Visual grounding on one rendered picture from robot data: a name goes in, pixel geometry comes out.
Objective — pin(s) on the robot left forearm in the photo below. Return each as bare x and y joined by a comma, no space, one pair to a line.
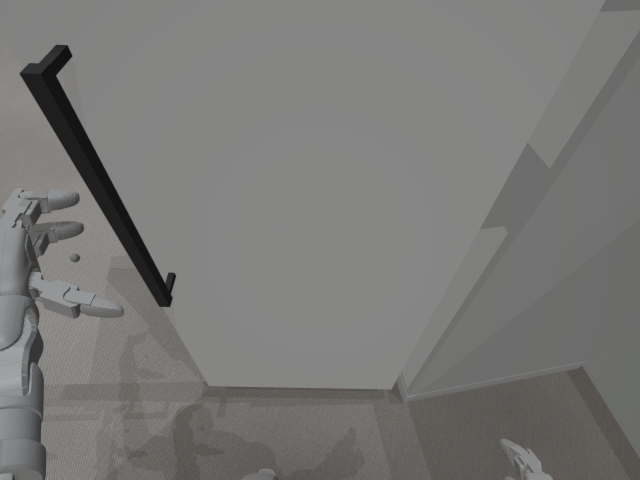
22,456

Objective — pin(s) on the fridge door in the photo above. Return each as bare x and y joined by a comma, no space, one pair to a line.
312,171

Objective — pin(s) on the robot right hand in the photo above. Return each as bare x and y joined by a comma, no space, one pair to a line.
527,465

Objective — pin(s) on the robot left hand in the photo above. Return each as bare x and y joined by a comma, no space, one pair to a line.
22,241

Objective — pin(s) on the handle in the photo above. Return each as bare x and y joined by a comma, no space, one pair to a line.
43,84

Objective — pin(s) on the left robot shin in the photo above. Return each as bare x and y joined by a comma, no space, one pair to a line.
268,471

